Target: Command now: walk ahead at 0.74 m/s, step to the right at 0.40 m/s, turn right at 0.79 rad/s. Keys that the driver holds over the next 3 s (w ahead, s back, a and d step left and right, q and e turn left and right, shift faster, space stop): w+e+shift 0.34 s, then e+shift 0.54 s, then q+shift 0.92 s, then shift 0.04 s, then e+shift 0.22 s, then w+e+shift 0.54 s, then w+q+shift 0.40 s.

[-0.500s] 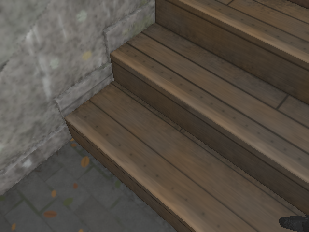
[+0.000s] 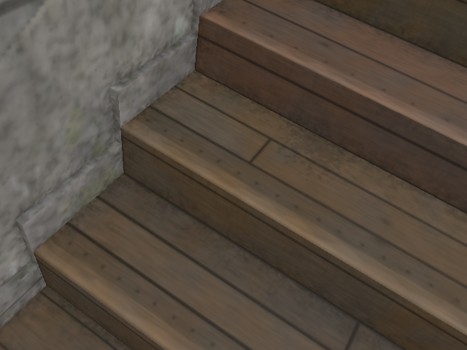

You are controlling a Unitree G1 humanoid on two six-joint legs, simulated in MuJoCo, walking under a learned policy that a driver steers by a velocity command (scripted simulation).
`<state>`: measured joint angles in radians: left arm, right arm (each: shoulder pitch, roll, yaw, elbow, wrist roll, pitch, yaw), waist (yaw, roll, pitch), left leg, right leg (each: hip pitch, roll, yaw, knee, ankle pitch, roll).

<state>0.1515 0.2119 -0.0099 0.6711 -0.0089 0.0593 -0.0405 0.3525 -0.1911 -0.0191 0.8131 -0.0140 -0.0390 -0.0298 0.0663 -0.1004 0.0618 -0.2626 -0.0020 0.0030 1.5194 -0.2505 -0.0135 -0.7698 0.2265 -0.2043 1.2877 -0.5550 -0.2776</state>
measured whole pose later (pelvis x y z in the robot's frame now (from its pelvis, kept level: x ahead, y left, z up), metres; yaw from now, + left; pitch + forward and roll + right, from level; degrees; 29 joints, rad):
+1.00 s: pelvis +0.72 -0.13 +0.47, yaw -53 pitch +5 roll +3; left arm 0.50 0.25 0.00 0.90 0.10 -0.07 -0.04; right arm 0.03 -0.24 0.02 0.44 0.00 -0.06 0.01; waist 0.04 -0.06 -0.08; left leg -1.33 -0.03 -0.09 2.15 -0.51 0.02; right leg -0.38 0.05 0.23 0.57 -0.26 -0.03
